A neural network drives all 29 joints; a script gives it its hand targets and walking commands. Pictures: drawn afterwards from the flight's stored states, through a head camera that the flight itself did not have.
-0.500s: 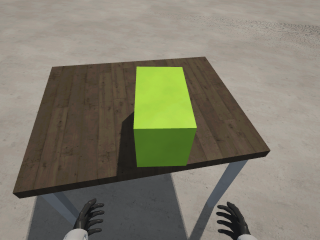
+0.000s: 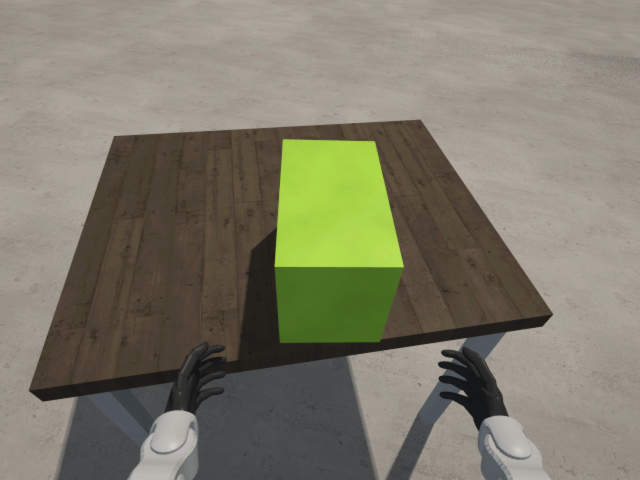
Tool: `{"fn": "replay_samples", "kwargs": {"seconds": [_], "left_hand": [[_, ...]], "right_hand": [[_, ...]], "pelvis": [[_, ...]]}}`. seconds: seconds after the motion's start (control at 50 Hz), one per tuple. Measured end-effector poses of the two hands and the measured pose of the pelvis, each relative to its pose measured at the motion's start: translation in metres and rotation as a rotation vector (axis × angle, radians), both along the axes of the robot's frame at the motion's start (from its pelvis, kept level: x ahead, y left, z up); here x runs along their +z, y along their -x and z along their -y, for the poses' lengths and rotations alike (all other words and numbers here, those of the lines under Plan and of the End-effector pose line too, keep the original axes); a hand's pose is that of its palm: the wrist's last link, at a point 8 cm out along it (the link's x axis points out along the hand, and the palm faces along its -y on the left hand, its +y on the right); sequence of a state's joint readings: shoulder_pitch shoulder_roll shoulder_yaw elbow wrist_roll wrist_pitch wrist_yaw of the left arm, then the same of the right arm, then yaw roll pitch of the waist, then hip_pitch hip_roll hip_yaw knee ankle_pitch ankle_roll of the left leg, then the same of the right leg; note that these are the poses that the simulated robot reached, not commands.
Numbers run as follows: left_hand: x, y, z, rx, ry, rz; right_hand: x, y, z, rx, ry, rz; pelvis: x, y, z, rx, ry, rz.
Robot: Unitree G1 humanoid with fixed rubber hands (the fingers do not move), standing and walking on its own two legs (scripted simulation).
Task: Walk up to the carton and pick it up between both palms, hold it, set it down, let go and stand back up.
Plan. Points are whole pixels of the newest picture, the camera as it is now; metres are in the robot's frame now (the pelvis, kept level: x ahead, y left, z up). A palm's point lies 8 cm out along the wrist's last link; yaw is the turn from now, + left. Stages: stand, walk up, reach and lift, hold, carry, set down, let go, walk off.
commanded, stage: reach and lift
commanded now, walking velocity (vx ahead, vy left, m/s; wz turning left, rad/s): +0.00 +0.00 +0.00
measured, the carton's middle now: (329, 237) +0.50 +0.01 +0.00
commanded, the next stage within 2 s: none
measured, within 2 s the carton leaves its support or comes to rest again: neither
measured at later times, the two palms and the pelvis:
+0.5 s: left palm (177, 375) +0.25 +0.20 -0.03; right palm (468, 366) +0.28 -0.19 -0.01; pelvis +0.02 -0.01 +0.00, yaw +2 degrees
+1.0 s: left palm (186, 295) +0.34 +0.21 +0.03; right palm (453, 286) +0.37 -0.17 +0.04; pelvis +0.00 +0.00 +0.00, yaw +1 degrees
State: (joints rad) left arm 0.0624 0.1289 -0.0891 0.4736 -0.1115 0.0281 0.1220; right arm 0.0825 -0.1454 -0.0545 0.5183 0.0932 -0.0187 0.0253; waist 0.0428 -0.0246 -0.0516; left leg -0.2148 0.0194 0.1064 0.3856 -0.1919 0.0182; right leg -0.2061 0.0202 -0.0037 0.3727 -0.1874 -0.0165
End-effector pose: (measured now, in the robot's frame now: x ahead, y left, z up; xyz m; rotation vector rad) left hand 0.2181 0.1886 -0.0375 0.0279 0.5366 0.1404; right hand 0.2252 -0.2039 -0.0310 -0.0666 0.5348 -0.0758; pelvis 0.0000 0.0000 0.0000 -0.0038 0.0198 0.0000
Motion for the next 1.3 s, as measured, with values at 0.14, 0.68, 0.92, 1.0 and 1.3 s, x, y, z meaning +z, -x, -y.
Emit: {"fn": "replay_samples", "kwargs": {"seconds": [0.14, 0.68, 0.92, 1.0, 1.3], "left_hand": [[-0.001, -0.014, -0.001, 0.012, 0.001, 0.094], [0.023, -0.060, -0.014, 0.017, 0.002, 0.311], [0.056, -0.109, -0.017, 0.024, -0.010, 0.324], [0.065, -0.125, -0.017, 0.020, -0.015, 0.327], [0.098, -0.175, -0.007, -0.009, -0.011, 0.338]], "right_hand": [[0.002, -0.019, -0.002, 0.001, -0.006, 0.076], [0.027, -0.068, -0.020, 0.000, -0.030, 0.255], [0.066, -0.127, -0.031, 0.009, -0.031, 0.280], [0.074, -0.144, -0.035, 0.006, -0.041, 0.277], [0.103, -0.184, -0.031, -0.032, -0.034, 0.294]], "pelvis": [[0.000, -0.013, 0.006, 0.014, 0.003, -0.010], [-0.002, -0.005, 0.001, 0.017, 0.006, -0.046], [0.000, 0.000, 0.000, 0.018, 0.011, -0.094], [0.000, -0.002, 0.000, 0.022, 0.013, -0.110], [0.001, -0.009, 0.004, 0.024, 0.019, -0.153]]}}
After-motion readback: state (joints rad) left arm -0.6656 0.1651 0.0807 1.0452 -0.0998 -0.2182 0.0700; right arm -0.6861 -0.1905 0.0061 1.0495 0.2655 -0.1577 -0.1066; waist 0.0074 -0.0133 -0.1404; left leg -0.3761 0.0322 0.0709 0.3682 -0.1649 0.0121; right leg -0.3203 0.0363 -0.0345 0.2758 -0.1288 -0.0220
